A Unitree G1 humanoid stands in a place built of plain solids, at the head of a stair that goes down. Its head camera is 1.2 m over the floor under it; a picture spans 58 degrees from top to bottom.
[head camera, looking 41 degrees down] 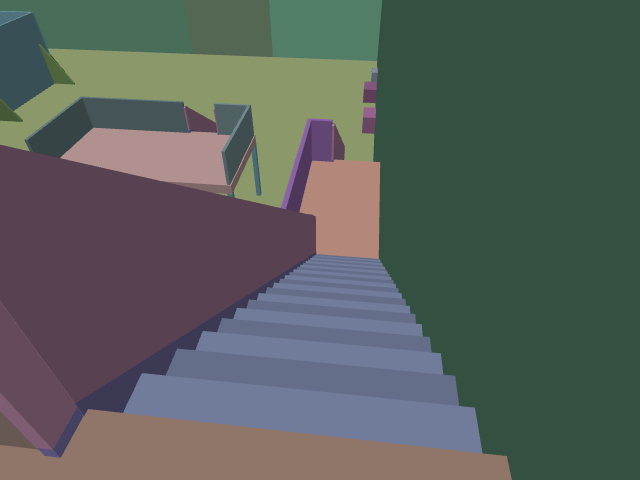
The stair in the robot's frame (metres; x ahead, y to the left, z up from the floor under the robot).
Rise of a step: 0.20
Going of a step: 0.24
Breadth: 1.19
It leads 6 degrees to the right of straight ahead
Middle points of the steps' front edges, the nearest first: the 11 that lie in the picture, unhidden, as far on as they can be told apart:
0.56 0.09 0.00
0.81 0.06 -0.19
1.05 0.03 -0.39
1.29 0.00 -0.59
1.53 -0.02 -0.78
1.77 -0.05 -0.98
2.01 -0.08 -1.18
2.26 -0.10 -1.37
2.50 -0.13 -1.57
2.74 -0.16 -1.77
2.98 -0.19 -1.96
